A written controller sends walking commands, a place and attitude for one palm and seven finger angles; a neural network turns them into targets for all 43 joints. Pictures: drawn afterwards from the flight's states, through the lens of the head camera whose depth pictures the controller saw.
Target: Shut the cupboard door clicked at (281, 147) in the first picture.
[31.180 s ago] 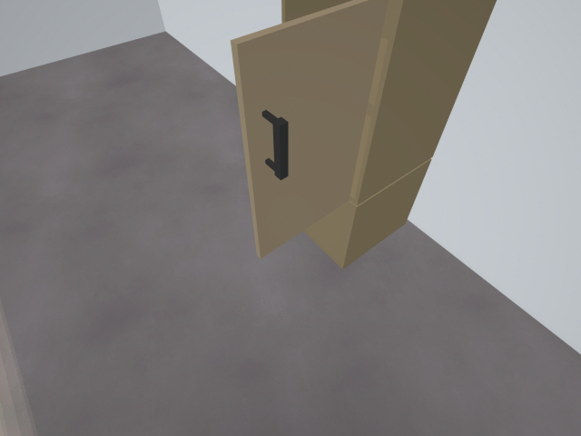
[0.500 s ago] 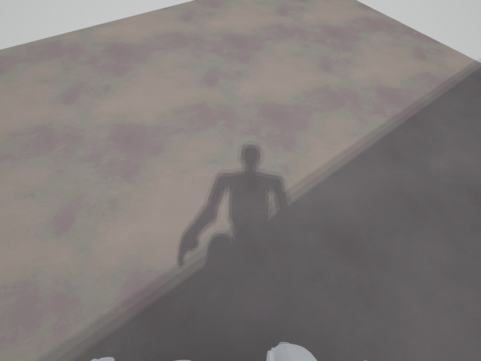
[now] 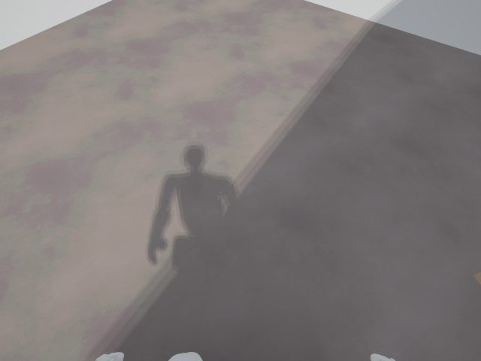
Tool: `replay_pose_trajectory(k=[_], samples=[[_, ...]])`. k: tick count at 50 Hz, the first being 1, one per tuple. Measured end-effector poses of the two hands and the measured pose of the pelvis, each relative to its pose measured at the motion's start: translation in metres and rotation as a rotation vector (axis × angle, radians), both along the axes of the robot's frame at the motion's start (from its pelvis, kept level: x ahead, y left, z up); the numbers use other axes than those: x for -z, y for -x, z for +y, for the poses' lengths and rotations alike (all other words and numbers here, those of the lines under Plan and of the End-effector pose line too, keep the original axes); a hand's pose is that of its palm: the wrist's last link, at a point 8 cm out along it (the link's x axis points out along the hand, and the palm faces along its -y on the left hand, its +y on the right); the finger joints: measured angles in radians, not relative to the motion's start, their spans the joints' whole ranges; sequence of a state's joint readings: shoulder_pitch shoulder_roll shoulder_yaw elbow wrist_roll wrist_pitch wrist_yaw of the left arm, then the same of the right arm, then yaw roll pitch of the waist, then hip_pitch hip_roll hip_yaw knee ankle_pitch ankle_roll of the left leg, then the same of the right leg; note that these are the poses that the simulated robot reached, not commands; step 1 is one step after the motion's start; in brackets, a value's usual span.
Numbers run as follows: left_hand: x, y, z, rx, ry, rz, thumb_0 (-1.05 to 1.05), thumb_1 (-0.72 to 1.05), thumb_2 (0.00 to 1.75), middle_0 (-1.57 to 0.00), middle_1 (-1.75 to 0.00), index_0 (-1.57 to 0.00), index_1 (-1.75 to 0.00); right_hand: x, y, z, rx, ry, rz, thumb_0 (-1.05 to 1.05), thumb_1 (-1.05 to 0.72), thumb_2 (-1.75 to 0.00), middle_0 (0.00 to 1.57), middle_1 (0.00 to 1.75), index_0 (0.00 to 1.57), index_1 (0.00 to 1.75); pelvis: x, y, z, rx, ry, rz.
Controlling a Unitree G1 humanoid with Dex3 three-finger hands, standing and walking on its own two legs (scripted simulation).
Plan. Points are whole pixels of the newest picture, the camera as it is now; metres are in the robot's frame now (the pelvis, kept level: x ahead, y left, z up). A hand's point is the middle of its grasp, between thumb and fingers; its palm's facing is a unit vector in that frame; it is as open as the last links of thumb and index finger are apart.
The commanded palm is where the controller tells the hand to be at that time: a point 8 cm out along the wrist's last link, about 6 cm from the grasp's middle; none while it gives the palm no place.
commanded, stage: turn to face it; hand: left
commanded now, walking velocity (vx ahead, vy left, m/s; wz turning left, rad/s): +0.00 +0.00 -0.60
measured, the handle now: out of the picture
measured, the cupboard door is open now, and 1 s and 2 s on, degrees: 51 51 51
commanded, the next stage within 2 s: take the last steps up to it in 1.84 s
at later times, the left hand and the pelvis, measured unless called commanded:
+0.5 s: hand (172, 327) +0.19 +0.14 -0.15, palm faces -0.31 -0.91 -0.27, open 7.4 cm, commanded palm none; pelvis +0.01 -0.02 -0.01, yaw -18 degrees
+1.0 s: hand (185, 298) +0.25 +0.13 -0.16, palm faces -0.54 -0.82 -0.20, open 7.4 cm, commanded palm none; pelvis +0.05 +0.00 +0.01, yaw -36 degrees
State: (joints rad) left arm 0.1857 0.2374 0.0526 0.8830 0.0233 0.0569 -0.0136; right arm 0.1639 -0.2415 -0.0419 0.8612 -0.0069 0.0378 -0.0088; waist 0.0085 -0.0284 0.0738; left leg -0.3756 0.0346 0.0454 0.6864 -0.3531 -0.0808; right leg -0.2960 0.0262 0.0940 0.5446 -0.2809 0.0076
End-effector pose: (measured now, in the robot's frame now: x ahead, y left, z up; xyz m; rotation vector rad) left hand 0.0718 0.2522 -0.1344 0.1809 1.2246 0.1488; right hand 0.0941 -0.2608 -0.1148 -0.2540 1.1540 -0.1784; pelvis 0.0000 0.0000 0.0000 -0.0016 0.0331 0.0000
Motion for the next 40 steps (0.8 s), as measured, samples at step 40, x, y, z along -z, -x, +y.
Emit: replay_pose_trajectory(k=[40], samples=[[0.015,-0.142,-0.058,0.458,0.013,0.04,0.01,0.91,0.9,-0.2,-0.3,-0.2,-0.3,-0.002,0.081,-0.015,0.46,0.027,-0.031,0.01,-0.91,-0.9,0.2,0.3,0.2,0.3,0.006,-0.042,-0.001,0.495,0.012,0.006]])
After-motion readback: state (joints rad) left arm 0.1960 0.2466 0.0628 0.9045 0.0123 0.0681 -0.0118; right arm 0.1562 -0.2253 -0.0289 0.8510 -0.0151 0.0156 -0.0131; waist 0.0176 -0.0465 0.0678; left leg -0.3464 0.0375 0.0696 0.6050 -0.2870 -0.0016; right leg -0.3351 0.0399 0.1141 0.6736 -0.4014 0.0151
